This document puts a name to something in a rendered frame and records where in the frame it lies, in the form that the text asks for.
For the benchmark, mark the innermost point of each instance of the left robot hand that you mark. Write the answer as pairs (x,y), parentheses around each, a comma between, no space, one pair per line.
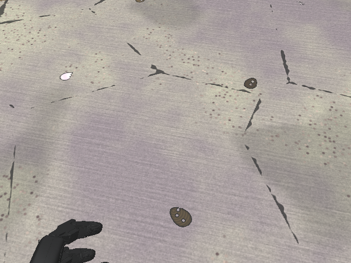
(50,248)

